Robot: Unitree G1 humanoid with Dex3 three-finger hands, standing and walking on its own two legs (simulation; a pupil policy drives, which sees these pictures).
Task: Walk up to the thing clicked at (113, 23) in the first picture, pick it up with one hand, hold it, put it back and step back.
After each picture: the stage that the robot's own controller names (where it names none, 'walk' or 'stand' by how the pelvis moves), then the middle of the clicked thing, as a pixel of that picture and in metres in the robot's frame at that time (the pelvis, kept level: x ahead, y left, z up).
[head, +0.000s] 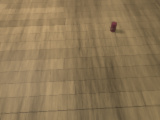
stand; (113, 27) +1.51 -0.44 -0.72
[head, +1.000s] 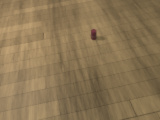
walk; (93, 34) +1.42 -0.06 -0.69
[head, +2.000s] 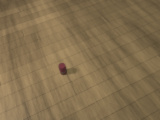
walk; (62, 69) +0.88 +0.23 -0.72
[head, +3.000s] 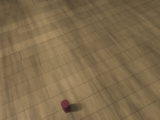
walk; (66, 106) +0.51 +0.20 -0.72
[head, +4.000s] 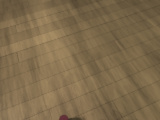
stand; out of the picture +0.35 +0.17 -0.70
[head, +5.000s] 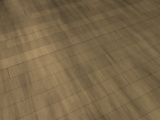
stand; out of the picture +0.31 +0.16 -0.72
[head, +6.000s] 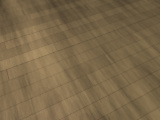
stand; out of the picture +0.30 +0.16 -0.72
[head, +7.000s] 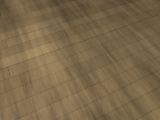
stand; out of the picture +0.30 +0.16 -0.73
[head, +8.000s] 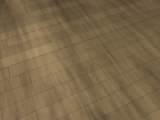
stand; out of the picture +0.30 +0.16 -0.73
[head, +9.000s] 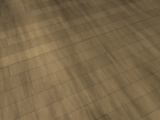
stand; out of the picture +0.30 +0.16 -0.73
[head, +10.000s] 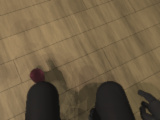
go down; (37, 76) +0.37 +0.18 -0.40
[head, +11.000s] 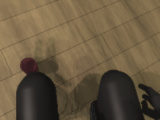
go down; (30, 67) +0.38 +0.20 -0.31
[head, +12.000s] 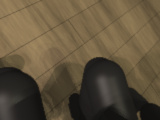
close in; out of the picture +0.36 +0.23 -0.22
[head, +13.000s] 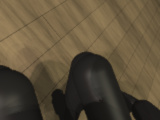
close; out of the picture +0.37 +0.24 -0.22
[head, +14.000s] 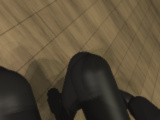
close; out of the picture +0.37 +0.26 -0.21
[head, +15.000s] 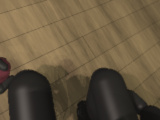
lift; out of the picture +0.31 +0.26 -0.12
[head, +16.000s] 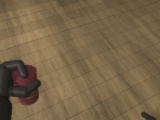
lift; (26, 85) +0.31 +0.18 +0.03
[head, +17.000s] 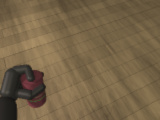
hold; (34, 89) +0.31 +0.17 +0.00
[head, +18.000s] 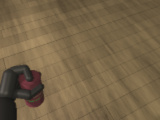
hold; (32, 89) +0.31 +0.17 +0.00
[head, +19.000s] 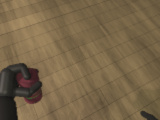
crouch; (30, 86) +0.32 +0.17 -0.05
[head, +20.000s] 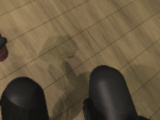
lower; out of the picture +0.45 +0.23 -0.09
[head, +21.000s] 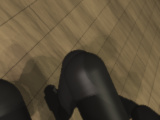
lower; out of the picture +0.42 +0.27 -0.22
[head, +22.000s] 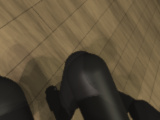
lower; out of the picture +0.41 +0.27 -0.22
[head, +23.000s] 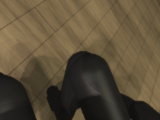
lower; out of the picture +0.40 +0.27 -0.22
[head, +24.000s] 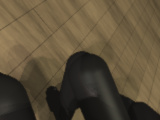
lower; out of the picture +0.40 +0.27 -0.22
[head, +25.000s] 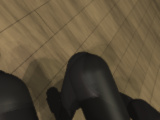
open; out of the picture +0.39 +0.25 -0.22
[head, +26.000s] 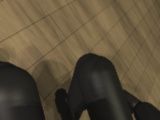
stand; out of the picture +0.37 +0.23 -0.23
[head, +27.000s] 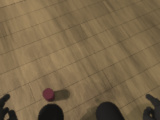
walk; (49, 95) +0.37 +0.17 -0.53
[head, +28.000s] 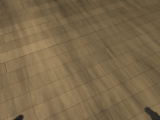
stand; out of the picture +0.33 +0.16 -0.66
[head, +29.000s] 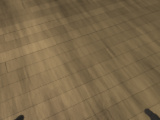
stand; out of the picture +0.34 +0.16 -0.67
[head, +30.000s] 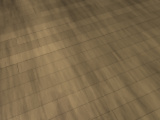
stand; out of the picture +0.36 +0.15 -0.72
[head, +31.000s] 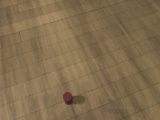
walk; (68, 98) +0.44 +0.12 -0.69
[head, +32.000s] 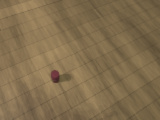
walk; (55, 76) +0.61 +0.14 -0.71
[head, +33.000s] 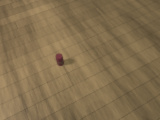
walk; (59, 59) +0.91 +0.26 -0.69
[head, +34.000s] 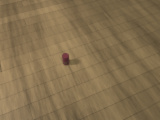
stand; (65, 59) +0.96 +0.14 -0.71
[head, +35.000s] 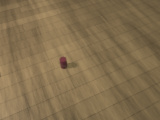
stand; (63, 62) +0.97 +0.16 -0.73
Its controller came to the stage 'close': yes
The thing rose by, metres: 0.71
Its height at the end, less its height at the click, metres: +0.00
